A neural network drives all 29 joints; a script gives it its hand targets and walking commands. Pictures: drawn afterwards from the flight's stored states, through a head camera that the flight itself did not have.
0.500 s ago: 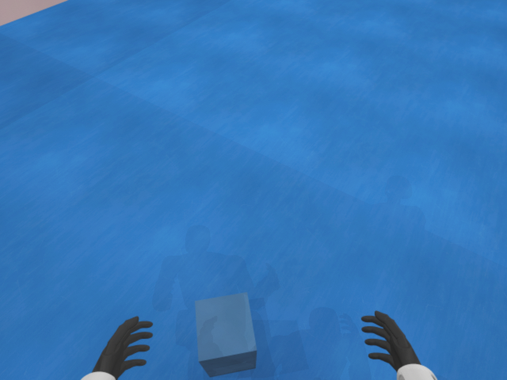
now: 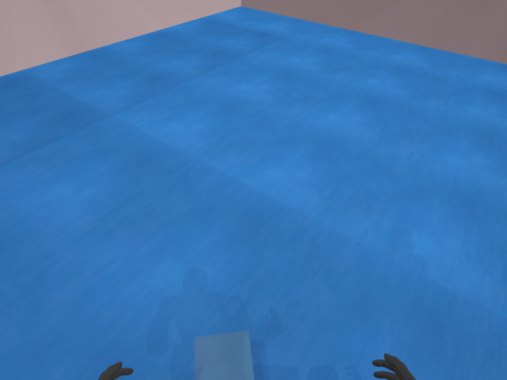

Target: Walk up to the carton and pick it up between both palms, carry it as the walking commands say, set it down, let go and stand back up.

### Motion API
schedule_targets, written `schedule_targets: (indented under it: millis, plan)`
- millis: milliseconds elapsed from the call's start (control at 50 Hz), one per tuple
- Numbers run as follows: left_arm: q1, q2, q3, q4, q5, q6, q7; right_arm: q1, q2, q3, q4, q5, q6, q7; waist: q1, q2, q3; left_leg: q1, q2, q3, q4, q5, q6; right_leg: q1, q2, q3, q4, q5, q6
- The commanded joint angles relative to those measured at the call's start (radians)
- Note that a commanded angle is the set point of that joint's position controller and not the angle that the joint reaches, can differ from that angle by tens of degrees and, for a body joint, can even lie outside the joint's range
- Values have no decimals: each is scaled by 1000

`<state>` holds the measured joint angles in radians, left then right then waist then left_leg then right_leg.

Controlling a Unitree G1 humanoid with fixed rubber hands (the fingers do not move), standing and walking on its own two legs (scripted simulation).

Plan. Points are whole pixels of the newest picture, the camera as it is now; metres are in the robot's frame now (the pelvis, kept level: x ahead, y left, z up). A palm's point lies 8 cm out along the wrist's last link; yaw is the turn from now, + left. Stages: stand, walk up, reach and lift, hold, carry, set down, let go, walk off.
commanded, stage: stand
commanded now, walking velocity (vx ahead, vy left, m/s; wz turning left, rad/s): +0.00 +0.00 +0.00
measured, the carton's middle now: (225, 379) +0.32 +0.08 -0.62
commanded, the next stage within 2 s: none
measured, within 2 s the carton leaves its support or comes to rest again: neither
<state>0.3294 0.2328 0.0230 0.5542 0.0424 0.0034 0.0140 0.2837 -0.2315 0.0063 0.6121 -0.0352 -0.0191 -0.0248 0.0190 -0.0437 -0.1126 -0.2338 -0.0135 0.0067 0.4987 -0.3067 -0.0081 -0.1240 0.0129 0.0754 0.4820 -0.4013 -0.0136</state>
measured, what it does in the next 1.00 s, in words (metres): stands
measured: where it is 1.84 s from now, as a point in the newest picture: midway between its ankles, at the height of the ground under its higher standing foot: outside the picture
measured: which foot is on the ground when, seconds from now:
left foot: down 0.00-1.00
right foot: down 0.00-1.00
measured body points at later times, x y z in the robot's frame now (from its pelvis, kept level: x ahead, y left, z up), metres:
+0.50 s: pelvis +0.00 +0.01 -0.01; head -0.03 +0.02 +0.44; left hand +0.04 +0.27 -0.14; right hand +0.04 -0.24 -0.14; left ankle -0.03 +0.12 -0.73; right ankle -0.09 -0.12 -0.73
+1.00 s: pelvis -0.03 +0.02 +0.00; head -0.06 +0.03 +0.45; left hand -0.06 +0.25 -0.16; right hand -0.04 -0.22 -0.15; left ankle -0.03 +0.12 -0.73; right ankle -0.09 -0.12 -0.73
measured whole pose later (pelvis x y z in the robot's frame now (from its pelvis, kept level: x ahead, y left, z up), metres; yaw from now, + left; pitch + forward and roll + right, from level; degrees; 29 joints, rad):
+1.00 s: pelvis -0.03 +0.02 +0.00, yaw +1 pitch -2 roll +0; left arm 0.45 0.20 -0.04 0.96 0.02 0.00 0.05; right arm 0.43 -0.18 0.02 0.96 -0.01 0.01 -0.03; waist 0.00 -0.03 -0.04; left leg -0.25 -0.02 0.01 0.58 -0.30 0.02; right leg -0.12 0.00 0.06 0.55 -0.39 0.02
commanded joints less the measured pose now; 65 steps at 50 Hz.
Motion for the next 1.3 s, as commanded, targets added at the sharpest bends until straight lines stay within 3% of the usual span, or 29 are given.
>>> schedule_targets:
  millis: [0,20,80,100,260,280,300,320,340,380,440,460,500,540,580,620,640,680,700,740,860,880,900,960,980,1000,1080,1180,1280]
  plan:
    - [-10,98,13,-9,-1,-75,13,56,-112,-39,16,5,-43,10,-23,6,155,-93,100,-81,-30,213,-5,-180,-76,57,-9,168,7]
    - [7,98,9,2,-6,-74,10,49,-142,-50,30,9,-43,7,-14,42,154,-70,104,-79,-13,204,1,-210,-75,63,-20,154,5]
    - [48,116,3,42,-17,-65,12,57,-138,-52,45,12,-41,17,-5,52,161,-84,96,-84,8,223,24,-207,-75,72,-11,188,6]
    - [46,124,1,49,-16,-64,12,86,-120,-48,54,13,-42,17,-18,29,167,-91,96,-92,0,192,26,-214,-82,84,-7,191,-1]
    - [133,133,-1,124,-31,-58,28,136,-135,-45,117,15,-35,9,4,41,54,-36,85,-72,39,353,34,-137,-74,55,38,352,4]
    - [135,127,-4,139,-32,-55,29,146,-131,-45,120,16,-33,9,-7,17,38,-20,80,-68,51,342,32,-133,-72,54,42,372,0]
    - [116,138,-3,138,-26,-55,32,168,-133,-47,130,20,-33,7,-17,36,45,-14,75,-62,59,377,25,-137,-77,53,45,423,-3]
    - [142,135,-3,148,-28,-54,33,184,-130,-46,147,20,-31,1,-7,14,62,-12,79,-70,54,396,32,-144,-74,46,46,437,-2]
    - [158,141,-4,164,-29,-51,35,190,-107,-37,154,20,-26,2,-6,41,57,-11,81,-65,50,394,31,-127,-80,50,47,452,-2]
    - [166,121,-12,182,-31,-44,40,181,-108,-40,162,21,-19,-1,-7,15,65,0,77,-67,57,405,36,-137,-76,46,46,471,3]
    - [167,129,-12,197,-27,-37,43,188,-122,-39,178,19,-10,-7,-5,25,95,-11,79,-63,54,398,40,-124,-81,45,34,505,-6]
    - [165,124,-14,208,-28,-36,42,205,-106,-36,184,19,-12,-2,-20,35,97,-2,79,-59,56,424,38,-120,-91,51,44,544,-8]
    - [183,118,-18,237,-28,-33,41,217,-86,-27,205,19,-6,-3,-13,18,108,-4,80,-61,48,412,39,-114,-81,34,35,483,-3]
    - [187,127,-18,247,-28,-28,43,197,-106,-29,210,17,-2,-4,-10,42,143,-23,80,-65,33,380,40,-123,-82,42,20,452,-6]
    - [185,93,-31,257,-27,-22,43,225,-96,-26,229,22,4,-5,-25,32,165,-8,81,-66,35,369,40,-141,-86,44,16,455,-7]
    - [195,108,-29,283,-31,-19,41,205,-78,-20,231,24,8,-4,-18,30,179,-17,80,-76,18,340,44,-133,-75,35,10,360,-8]
    - [180,101,-31,286,-27,-18,39,202,-77,-19,244,27,8,-4,-19,80,182,-21,85,-78,10,332,40,-129,-76,39,0,322,-13]
    - [168,120,-28,301,-24,-13,43,184,-85,-23,247,18,14,-6,-19,32,211,-39,79,-79,2,286,46,-136,-74,32,-9,290,-10]
    - [175,89,-36,300,-26,-12,39,205,-97,-22,262,19,17,-7,-18,51,206,-42,83,-83,-6,280,43,-130,-78,39,-12,282,-10]
    - [181,98,-35,323,-26,-13,38,204,-89,-20,269,23,17,-7,-20,21,201,-14,84,-81,-6,262,40,-136,-70,34,-21,265,-12]
    - [185,72,-45,369,-27,-10,38,210,-58,-7,316,22,20,-5,-21,52,220,-25,75,-84,-41,178,31,-137,-73,37,-43,174,-11]
    - [179,80,-41,369,-27,-9,34,188,-47,-6,316,20,21,-6,-11,35,235,-34,79,-90,-41,176,34,-139,-68,27,-45,178,-8]
    - [181,62,-45,382,-27,-10,40,213,-39,-4,328,22,20,-6,-23,47,219,-11,81,-87,-42,169,36,-137,-73,37,-53,179,-14]
    - [198,31,-56,409,-27,-8,36,197,-47,-6,343,21,22,-7,-18,31,237,-35,77,-95,-53,126,34,-136,-73,41,-61,156,-12]
    - [194,38,-55,413,-27,-9,37,208,-45,-7,352,22,22,-8,-21,54,229,-23,78,-90,-52,136,34,-128,-77,41,-64,168,-11]
    - [176,41,-53,416,-28,-10,37,209,-41,-6,354,20,22,-8,-27,32,244,-25,78,-95,-59,139,37,-137,-74,40,-57,164,-15]
    - [188,48,-51,441,-26,-10,34,204,-22,0,380,21,20,-10,-13,47,243,-35,79,-96,-70,135,31,-115,-73,32,-66,168,-16]
    - [181,31,-54,465,-27,-7,38,199,-26,-3,403,22,20,-7,-26,26,258,-22,78,-97,-73,97,30,-153,-73,42,-79,138,-15]
    - [188,-5,-60,491,-27,-9,34,204,0,3,435,23,24,-7,-19,53,270,-32,77,-98,-82,89,31,-153,-74,47,-88,135,-19]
